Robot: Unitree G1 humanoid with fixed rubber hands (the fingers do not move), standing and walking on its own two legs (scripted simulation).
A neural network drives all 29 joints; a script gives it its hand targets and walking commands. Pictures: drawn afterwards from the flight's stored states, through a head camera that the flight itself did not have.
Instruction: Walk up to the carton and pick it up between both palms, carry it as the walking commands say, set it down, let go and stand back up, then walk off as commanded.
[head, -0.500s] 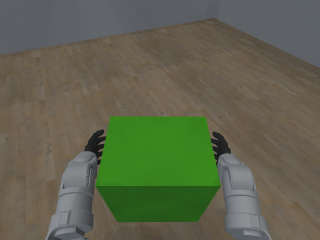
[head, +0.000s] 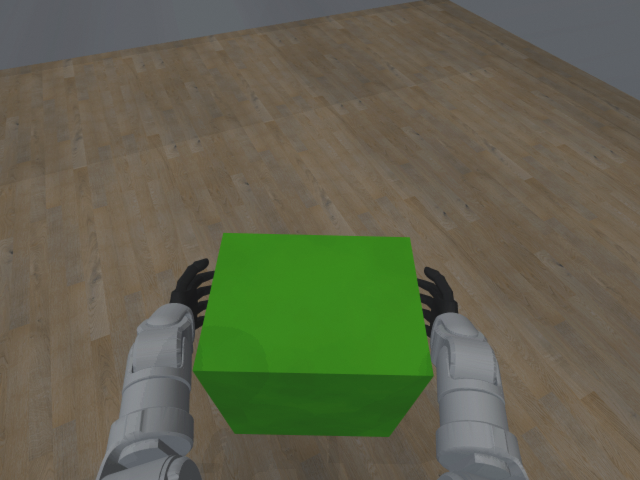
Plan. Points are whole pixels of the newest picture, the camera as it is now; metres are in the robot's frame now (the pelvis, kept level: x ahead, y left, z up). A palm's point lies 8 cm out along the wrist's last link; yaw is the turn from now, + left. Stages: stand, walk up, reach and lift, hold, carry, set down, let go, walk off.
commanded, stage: set down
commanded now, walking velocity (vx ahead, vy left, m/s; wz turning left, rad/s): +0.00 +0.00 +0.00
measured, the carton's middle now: (314, 344) +0.31 +0.00 -0.06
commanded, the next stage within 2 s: none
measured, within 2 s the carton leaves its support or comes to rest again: neither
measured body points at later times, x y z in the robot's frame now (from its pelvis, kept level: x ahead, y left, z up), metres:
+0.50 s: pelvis +0.01 +0.03 -0.03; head +0.14 +0.02 +0.40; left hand +0.36 +0.17 -0.09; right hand +0.33 -0.18 -0.09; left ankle +0.01 +0.14 -0.74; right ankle +0.05 -0.11 -0.74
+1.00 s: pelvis -0.04 +0.02 -0.10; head +0.16 -0.01 +0.30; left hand +0.39 +0.16 -0.17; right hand +0.36 -0.19 -0.17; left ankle +0.01 +0.14 -0.74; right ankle +0.05 -0.11 -0.74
